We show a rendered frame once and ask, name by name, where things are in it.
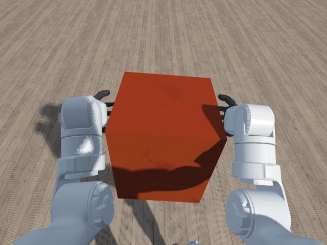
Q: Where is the robot left forearm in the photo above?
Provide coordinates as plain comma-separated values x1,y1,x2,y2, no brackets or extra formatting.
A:
50,95,108,222

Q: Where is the right robot hand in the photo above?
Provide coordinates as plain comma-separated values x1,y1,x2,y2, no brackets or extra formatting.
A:
218,94,238,137

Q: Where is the robot right forearm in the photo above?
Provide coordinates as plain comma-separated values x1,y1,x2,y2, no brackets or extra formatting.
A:
224,104,291,226

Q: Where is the robot left upper arm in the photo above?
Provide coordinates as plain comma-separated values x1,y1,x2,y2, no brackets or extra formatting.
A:
11,181,114,245

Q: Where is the left robot hand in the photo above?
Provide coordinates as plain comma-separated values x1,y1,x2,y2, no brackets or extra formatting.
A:
94,90,114,133

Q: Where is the carton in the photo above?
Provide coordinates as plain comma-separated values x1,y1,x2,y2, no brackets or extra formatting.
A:
105,72,227,203

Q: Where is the robot right upper arm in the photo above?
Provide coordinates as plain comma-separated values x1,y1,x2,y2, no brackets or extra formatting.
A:
225,188,323,245

